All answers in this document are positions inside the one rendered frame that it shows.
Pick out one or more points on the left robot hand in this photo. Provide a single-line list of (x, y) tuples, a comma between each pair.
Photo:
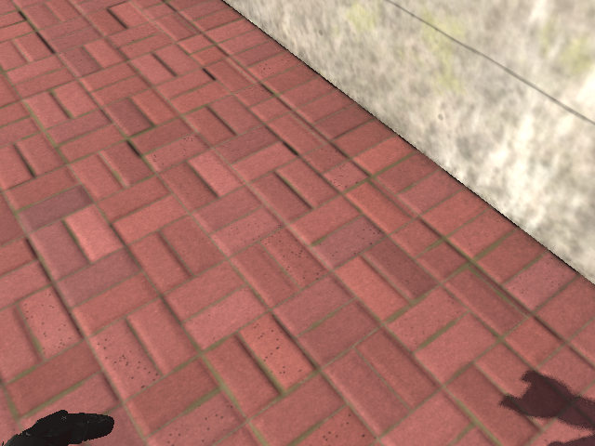
[(62, 428)]

